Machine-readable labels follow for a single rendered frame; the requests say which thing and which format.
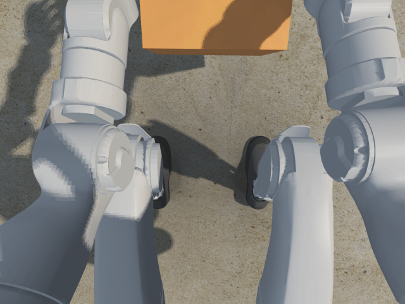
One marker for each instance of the robot right forearm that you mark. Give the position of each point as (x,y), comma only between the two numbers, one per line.
(361,51)

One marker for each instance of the robot left forearm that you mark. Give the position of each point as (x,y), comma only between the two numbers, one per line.
(94,59)

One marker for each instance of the left robot upper arm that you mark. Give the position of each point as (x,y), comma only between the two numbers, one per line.
(44,249)

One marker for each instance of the robot left foot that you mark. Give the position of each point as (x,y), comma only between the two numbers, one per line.
(162,201)

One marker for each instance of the robot right shin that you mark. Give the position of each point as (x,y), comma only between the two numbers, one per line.
(292,131)

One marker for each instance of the right robot upper arm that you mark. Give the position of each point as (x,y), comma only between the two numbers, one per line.
(365,149)

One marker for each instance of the carton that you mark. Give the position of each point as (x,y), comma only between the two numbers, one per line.
(215,27)

